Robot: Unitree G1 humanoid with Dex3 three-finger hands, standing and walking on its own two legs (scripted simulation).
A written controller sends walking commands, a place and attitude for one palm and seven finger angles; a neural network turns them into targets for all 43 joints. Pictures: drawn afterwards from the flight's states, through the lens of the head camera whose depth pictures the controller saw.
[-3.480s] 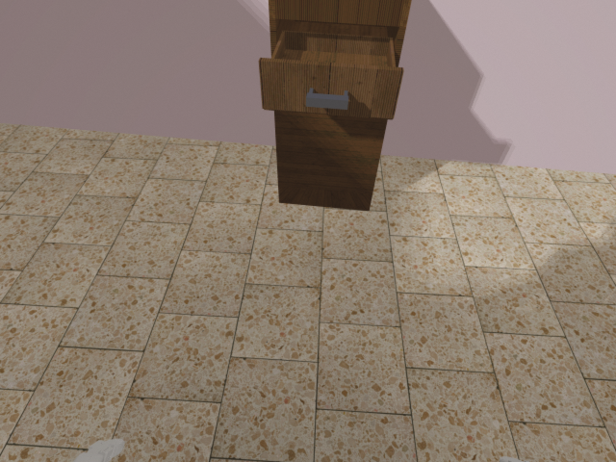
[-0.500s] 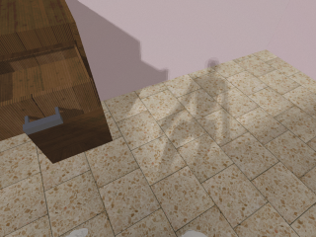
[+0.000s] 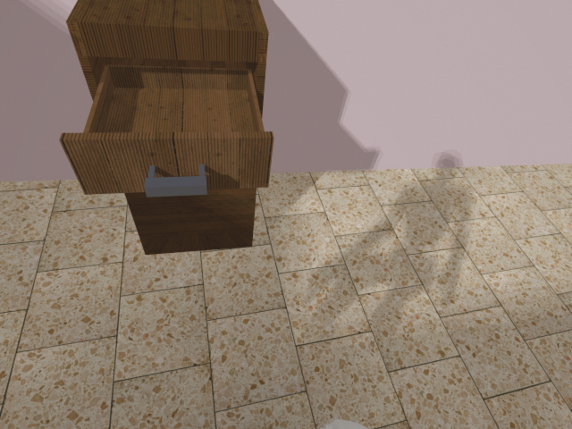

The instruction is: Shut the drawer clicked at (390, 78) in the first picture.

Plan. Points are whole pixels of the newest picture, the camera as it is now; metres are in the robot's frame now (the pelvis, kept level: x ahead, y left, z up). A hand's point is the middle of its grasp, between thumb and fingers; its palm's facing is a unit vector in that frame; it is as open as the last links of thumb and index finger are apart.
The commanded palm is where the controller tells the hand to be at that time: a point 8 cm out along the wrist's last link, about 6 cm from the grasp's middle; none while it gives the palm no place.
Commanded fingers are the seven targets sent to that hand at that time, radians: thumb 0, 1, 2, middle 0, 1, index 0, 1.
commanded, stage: turn to face it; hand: left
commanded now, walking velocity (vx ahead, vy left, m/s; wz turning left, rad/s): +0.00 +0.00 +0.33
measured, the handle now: (177, 178) +0.55 +0.24 -0.02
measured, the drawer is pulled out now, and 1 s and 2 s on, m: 0.30 0.30 0.30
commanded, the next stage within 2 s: take the last steps up to it in 0.30 s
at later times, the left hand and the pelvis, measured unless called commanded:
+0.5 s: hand out of the picture +0.00 +0.15 -0.15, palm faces +0.21 -0.94 -0.25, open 7.4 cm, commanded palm none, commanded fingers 0.00 0.90 0.90 -0.20 -0.30 -0.20 -0.30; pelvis -0.03 -0.05 +0.01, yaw +9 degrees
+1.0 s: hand out of the picture -0.13 +0.10 -0.16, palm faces +0.37 -0.92 -0.10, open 7.4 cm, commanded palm none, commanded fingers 0.00 0.90 0.90 -0.20 -0.30 -0.20 -0.30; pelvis +0.03 +0.01 +0.01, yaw +13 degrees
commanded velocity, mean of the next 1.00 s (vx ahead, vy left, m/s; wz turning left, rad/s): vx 0.19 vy -0.02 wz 0.10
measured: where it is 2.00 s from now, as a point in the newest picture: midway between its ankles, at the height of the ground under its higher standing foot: (260, 414)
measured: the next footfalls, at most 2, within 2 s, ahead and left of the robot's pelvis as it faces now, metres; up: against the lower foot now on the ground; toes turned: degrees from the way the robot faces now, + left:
right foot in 0.44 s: +0.03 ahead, -0.14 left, +0.00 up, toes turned +6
left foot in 1.00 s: +0.09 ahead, +0.13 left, +0.00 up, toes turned +20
